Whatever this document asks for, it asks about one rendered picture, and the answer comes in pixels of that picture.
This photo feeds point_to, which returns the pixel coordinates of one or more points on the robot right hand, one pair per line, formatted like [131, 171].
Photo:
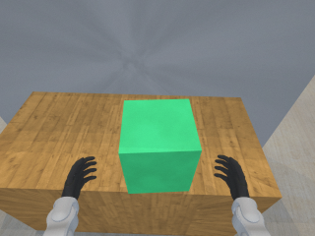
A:
[235, 178]

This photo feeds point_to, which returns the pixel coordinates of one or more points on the robot right forearm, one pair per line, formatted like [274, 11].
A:
[247, 220]

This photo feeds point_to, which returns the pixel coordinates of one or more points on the pedestal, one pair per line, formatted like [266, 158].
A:
[53, 130]

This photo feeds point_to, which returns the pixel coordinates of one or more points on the robot left hand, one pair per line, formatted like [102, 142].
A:
[75, 179]

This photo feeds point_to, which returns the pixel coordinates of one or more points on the robot left forearm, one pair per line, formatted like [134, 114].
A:
[63, 219]

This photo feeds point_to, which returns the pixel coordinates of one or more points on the carton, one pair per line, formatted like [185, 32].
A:
[159, 147]

